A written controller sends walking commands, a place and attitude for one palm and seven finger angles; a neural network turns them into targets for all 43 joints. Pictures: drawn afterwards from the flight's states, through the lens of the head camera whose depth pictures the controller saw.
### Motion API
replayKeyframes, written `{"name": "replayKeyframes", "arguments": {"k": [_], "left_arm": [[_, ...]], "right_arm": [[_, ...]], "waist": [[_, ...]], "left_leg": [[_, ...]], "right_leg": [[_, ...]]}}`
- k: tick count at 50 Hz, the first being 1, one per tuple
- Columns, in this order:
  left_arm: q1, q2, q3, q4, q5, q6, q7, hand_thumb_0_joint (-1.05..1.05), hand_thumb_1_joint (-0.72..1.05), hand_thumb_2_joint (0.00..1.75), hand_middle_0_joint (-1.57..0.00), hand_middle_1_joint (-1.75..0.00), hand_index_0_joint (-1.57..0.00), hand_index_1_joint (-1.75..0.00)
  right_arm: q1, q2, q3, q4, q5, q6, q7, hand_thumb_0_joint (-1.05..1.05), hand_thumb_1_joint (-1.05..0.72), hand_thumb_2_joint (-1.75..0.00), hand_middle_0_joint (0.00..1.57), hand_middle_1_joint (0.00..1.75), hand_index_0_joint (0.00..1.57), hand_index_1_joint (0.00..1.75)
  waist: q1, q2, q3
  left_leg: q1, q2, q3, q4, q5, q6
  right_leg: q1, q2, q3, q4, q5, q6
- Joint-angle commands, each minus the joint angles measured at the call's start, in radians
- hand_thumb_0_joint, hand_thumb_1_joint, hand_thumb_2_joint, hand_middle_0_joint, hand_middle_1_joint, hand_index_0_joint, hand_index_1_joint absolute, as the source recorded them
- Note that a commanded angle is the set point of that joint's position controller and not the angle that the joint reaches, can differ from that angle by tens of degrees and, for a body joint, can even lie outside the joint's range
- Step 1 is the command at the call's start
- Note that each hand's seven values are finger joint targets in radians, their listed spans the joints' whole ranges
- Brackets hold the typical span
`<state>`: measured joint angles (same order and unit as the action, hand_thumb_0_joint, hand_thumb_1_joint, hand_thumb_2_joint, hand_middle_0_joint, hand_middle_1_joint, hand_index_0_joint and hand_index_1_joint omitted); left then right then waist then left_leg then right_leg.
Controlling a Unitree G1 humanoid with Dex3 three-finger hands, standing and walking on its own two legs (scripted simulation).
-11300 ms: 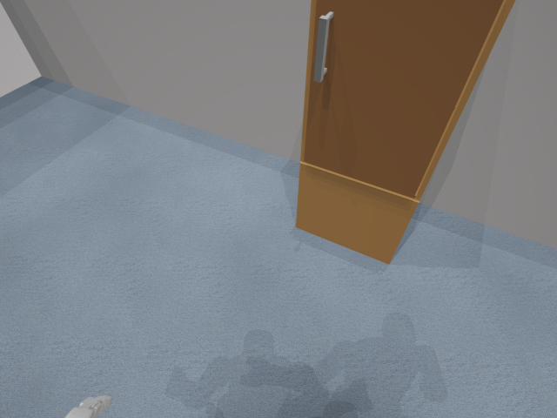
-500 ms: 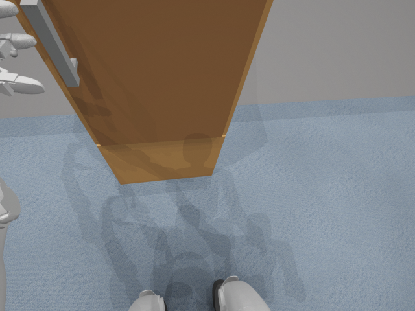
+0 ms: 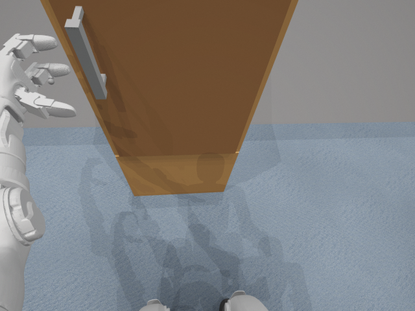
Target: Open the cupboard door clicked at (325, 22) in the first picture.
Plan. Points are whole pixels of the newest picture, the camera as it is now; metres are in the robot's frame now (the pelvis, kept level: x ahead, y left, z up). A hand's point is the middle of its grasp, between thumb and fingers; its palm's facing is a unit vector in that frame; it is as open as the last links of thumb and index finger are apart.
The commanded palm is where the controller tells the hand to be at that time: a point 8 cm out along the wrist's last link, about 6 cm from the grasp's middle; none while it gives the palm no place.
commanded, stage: move the hooked fingers beside the handle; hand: left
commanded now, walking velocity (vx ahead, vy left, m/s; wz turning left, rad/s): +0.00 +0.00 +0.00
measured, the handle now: (91, 57) +0.56 +0.18 +0.12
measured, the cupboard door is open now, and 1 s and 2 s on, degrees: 0 0 0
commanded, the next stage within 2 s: slide the fingers in behind the handle in 0.28 s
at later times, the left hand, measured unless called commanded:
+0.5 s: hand (55, 74) +0.52 +0.24 +0.12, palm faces -0.01 -1.00 +0.01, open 14.0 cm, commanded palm +0.50 +0.28 +0.12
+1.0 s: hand (82, 76) +0.51 +0.19 +0.12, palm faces -0.01 -1.00 +0.01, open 14.0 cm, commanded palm +0.49 +0.24 +0.12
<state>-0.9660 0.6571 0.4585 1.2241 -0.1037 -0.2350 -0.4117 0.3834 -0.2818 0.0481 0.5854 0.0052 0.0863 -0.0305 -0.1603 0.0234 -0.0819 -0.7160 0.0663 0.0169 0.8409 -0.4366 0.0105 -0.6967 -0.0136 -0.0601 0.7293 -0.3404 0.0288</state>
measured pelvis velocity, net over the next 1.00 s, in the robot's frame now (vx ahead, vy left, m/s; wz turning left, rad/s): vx -0.01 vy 0.00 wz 0.00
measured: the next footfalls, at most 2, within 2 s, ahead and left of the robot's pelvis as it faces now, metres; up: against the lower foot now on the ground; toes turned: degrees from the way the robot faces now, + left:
none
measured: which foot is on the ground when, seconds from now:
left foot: down 0.00-1.00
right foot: down 0.00-1.00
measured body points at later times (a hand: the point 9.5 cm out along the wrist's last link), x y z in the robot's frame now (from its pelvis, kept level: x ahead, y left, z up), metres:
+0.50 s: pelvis -0.01 +0.00 +0.00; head +0.12 +0.01 +0.42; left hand +0.51 +0.29 +0.12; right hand -0.06 -0.27 -0.10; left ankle -0.03 +0.11 -0.70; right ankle +0.00 -0.14 -0.70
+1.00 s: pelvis -0.01 +0.00 +0.00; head +0.10 +0.01 +0.44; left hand +0.50 +0.25 +0.13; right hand +0.00 -0.27 -0.11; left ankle -0.03 +0.11 -0.70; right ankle +0.00 -0.14 -0.70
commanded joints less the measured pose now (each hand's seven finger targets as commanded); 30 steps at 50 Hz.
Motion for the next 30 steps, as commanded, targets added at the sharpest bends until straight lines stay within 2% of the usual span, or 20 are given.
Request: {"name": "replayKeyframes", "arguments": {"k": [1, 2, 3, 5, 7, 8, 10, 11, 12, 13, 15, 16, 17, 19, 21, 23, 25, 26, 29, 30], "left_arm": [[-0.541, 0.358, 0.052, -0.255, 0.001, -0.107, 0.015, 0.00, -0.50, 0.30, -0.30, -1.20, -0.30, -1.20], [-0.540, 0.335, 0.039, -0.262, 0.000, -0.116, 0.012, 0.00, -0.50, 0.30, -0.30, -1.20, -0.30, -1.20], [-0.516, 0.325, 0.038, -0.231, -0.004, -0.115, 0.008, 0.00, -0.50, 0.30, -0.30, -1.20, -0.30, -1.20], [-0.524, 0.334, 0.034, -0.175, -0.009, -0.104, -0.002, 0.00, -0.50, 0.30, -0.30, -1.20, -0.30, -1.20], [-0.532, 0.330, 0.014, -0.122, -0.004, -0.077, -0.012, 0.00, -0.50, 0.30, -0.30, -1.20, -0.30, -1.20], [-0.533, 0.372, 0.035, -0.125, 0.005, -0.072, -0.012, 0.00, -0.50, 0.30, -0.30, -1.20, -0.30, -1.20], [-0.553, 0.361, 0.025, -0.139, 0.004, -0.074, -0.015, 0.00, -0.50, 0.30, -0.30, -1.20, -0.30, -1.20], [-0.551, 0.370, 0.029, -0.153, 0.005, -0.077, -0.017, 0.00, -0.50, 0.30, -0.30, -1.20, -0.30, -1.20], [-0.556, 0.356, 0.023, -0.162, 0.003, -0.081, -0.021, 0.00, -0.50, 0.30, -0.30, -1.20, -0.30, -1.20], [-0.541, 0.361, 0.030, -0.150, 0.000, -0.080, -0.022, 0.00, -0.50, 0.30, -0.30, -1.20, -0.30, -1.20], [-0.568, 0.359, 0.026, -0.123, -0.009, -0.075, -0.028, 0.00, -0.50, 0.30, -0.30, -1.20, -0.30, -1.20], [-0.568, 0.408, 0.058, -0.136, -0.003, -0.077, -0.027, 0.00, -0.50, 0.30, -0.30, -1.20, -0.30, -1.20], [-0.558, 0.415, 0.064, -0.152, 0.001, -0.077, -0.027, 0.00, -0.50, 0.30, -0.30, -1.20, -0.30, -1.20], [-0.525, 0.415, 0.064, -0.139, 0.008, -0.072, -0.026, 0.00, -0.50, 0.30, -0.30, -1.20, -0.30, -1.20], [-0.527, 0.395, 0.055, -0.162, 0.005, -0.076, -0.024, 0.00, -0.50, 0.30, -0.30, -1.20, -0.30, -1.20], [-0.519, 0.402, 0.062, -0.155, 0.003, -0.069, -0.022, 0.00, -0.50, 0.30, -0.30, -1.20, -0.30, -1.20], [-0.527, 0.368, 0.051, -0.210, -0.003, -0.080, -0.017, 0.00, -0.50, 0.30, -0.30, -1.20, -0.30, -1.20], [-0.513, 0.398, 0.080, -0.215, -0.004, -0.081, -0.012, 0.00, -0.50, 0.30, -0.30, -1.20, -0.30, -1.20], [-0.471, 0.354, 0.061, -0.209, -0.008, -0.073, -0.005, 0.00, -0.50, 0.30, -0.30, -1.20, -0.30, -1.20], [-0.467, 0.343, 0.061, -0.215, -0.012, -0.075, 0.001, 0.00, -0.50, 0.30, -0.30, -1.20, -0.30, -1.20]], "right_arm": [[0.191, -0.190, -0.067, -0.032, 0.000, -0.021, -0.030, 0.00, -0.90, -0.90, 0.20, 0.30, 0.20, 0.30], [0.189, -0.185, -0.067, -0.030, -0.001, -0.026, -0.030, 0.00, -0.90, -0.90, 0.20, 0.30, 0.20, 0.30], [0.186, -0.185, -0.066, -0.029, 0.000, -0.028, -0.028, 0.00, -0.90, -0.90, 0.20, 0.30, 0.20, 0.30], [0.192, -0.191, -0.061, -0.021, 0.002, -0.028, -0.035, 0.00, -0.90, -0.90, 0.20, 0.30, 0.20, 0.30], [0.189, -0.196, -0.055, -0.022, 0.006, -0.030, -0.037, 0.00, -0.90, -0.90, 0.20, 0.30, 0.20, 0.30], [0.195, -0.201, -0.056, -0.024, 0.006, -0.030, -0.040, 0.00, -0.90, -0.90, 0.20, 0.30, 0.20, 0.30], [0.207, -0.199, -0.056, -0.026, 0.003, -0.034, -0.042, 0.00, -0.90, -0.90, 0.20, 0.30, 0.20, 0.30], [0.211, -0.199, -0.056, -0.025, 0.003, -0.035, -0.042, 0.00, -0.90, -0.90, 0.20, 0.30, 0.20, 0.30], [0.216, -0.198, -0.058, -0.023, 0.000, -0.036, -0.040, 0.00, -0.90, -0.90, 0.20, 0.30, 0.20, 0.30], [0.219, -0.199, -0.058, -0.021, 0.001, -0.034, -0.040, 0.00, -0.90, -0.90, 0.20, 0.30, 0.20, 0.30], [0.229, -0.202, -0.054, -0.014, 0.000, -0.036, -0.042, 0.00, -0.90, -0.90, 0.20, 0.30, 0.20, 0.30], [0.233, -0.206, -0.056, -0.014, 0.000, -0.035, -0.043, 0.00, -0.90, -0.90, 0.20, 0.30, 0.20, 0.30], [0.238, -0.206, -0.057, -0.019, -0.001, -0.035, -0.042, 0.00, -0.90, -0.90, 0.20, 0.30, 0.20, 0.30], [0.242, -0.202, -0.057, -0.019, -0.001, -0.031, -0.039, 0.00, -0.90, -0.90, 0.20, 0.30, 0.20, 0.30], [0.246, -0.201, -0.060, -0.021, -0.003, -0.030, -0.035, 0.00, -0.90, -0.90, 0.20, 0.30, 0.20, 0.30], [0.254, -0.203, -0.061, -0.018, -0.003, -0.027, -0.035, 0.00, -0.90, -0.90, 0.20, 0.30, 0.20, 0.30], [0.257, -0.198, -0.065, -0.021, -0.007, -0.029, -0.030, 0.00, -0.90, -0.90, 0.20, 0.30, 0.20, 0.30], [0.259, -0.200, -0.068, -0.018, -0.008, -0.028, -0.028, 0.00, -0.90, -0.90, 0.20, 0.30, 0.20, 0.30], [0.254, -0.196, -0.071, -0.021, -0.007, -0.023, -0.021, 0.00, -0.90, -0.90, 0.20, 0.30, 0.20, 0.30], [0.256, -0.194, -0.071, -0.023, -0.007, -0.023, -0.021, 0.00, -0.90, -0.90, 0.20, 0.30, 0.20, 0.30]], "waist": [[-0.025, 0.168, -0.469], [-0.024, 0.191, -0.494], [-0.024, 0.186, -0.481], [-0.043, 0.136, -0.436], [-0.050, 0.137, -0.387], [-0.044, 0.123, -0.398], [-0.053, 0.126, -0.428], [-0.046, 0.160, -0.456], [-0.047, 0.165, -0.471], [-0.047, 0.155, -0.461], [-0.063, 0.125, -0.423], [-0.049, 0.139, -0.448], [-0.042, 0.154, -0.477], [-0.036, 0.147, -0.461], [-0.036, 0.169, -0.473], [-0.039, 0.133, -0.454], [-0.032, 0.199, -0.484], [-0.023, 0.190, -0.508], [-0.024, 0.152, -0.468], [-0.020, 0.162, -0.462]], "left_leg": [[0.322, -0.036, -0.054, -0.056, 0.514, 0.008], [0.351, -0.034, -0.056, -0.048, 0.544, 0.005], [0.344, -0.034, -0.051, -0.043, 0.532, 0.005], [0.297, -0.034, -0.053, -0.046, 0.495, 0.013], [0.245, -0.036, -0.048, -0.056, 0.421, 0.015], [0.229, -0.037, -0.050, -0.056, 0.407, 0.017], [0.244, -0.037, -0.052, -0.053, 0.422, 0.019], [0.267, -0.035, -0.052, -0.051, 0.442, 0.015], [0.279, -0.034, -0.054, -0.048, 0.451, 0.013], [0.270, -0.033, -0.050, -0.046, 0.447, 0.015], [0.237, -0.033, -0.052, -0.052, 0.412, 0.020], [0.239, -0.032, -0.052, -0.053, 0.414, 0.018], [0.251, -0.033, -0.050, -0.052, 0.431, 0.018], [0.230, -0.034, -0.042, -0.050, 0.423, 0.020], [0.250, -0.033, -0.043, -0.053, 0.432, 0.018], [0.235, -0.030, -0.046, -0.058, 0.420, 0.019], [0.291, -0.030, -0.046, -0.058, 0.465, 0.015], [0.299, -0.027, -0.048, -0.054, 0.475, 0.013], [0.280, -0.027, -0.044, -0.059, 0.485, 0.014], [0.286, -0.028, -0.045, -0.060, 0.495, 0.015]], "right_leg": [[0.165, 0.054, 0.017, -0.009, 0.394, -0.043], [0.158, 0.055, 0.017, -0.006, 0.403, -0.043], [0.150, 0.056, 0.017, -0.009, 0.397, -0.043], [0.146, 0.057, 0.016, -0.012, 0.383, -0.041], [0.132, 0.054, 0.017, -0.021, 0.343, -0.038], [0.145, 0.052, 0.018, -0.019, 0.337, -0.038], [0.147, 0.054, 0.019, -0.018, 0.347, -0.038], [0.140, 0.053, 0.019, -0.016, 0.350, -0.039], [0.137, 0.055, 0.017, -0.013, 0.352, -0.039], [0.134, 0.056, 0.018, -0.018, 0.351, -0.038], [0.132, 0.059, 0.017, -0.023, 0.332, -0.039], [0.143, 0.058, 0.020, -0.022, 0.333, -0.037], [0.153, 0.058, 0.021, -0.019, 0.345, -0.039], [0.160, 0.059, 0.021, -0.021, 0.347, -0.038], [0.148, 0.062, 0.018, -0.022, 0.346, -0.039], [0.151, 0.062, 0.015, -0.025, 0.335, -0.037], [0.137, 0.066, 0.010, -0.020, 0.350, -0.046], [0.147, 0.066, 0.012, -0.021, 0.357, -0.043], [0.155, 0.067, 0.006, -0.023, 0.372, -0.042], [0.151, 0.068, 0.006, -0.023, 0.376, -0.045]]}}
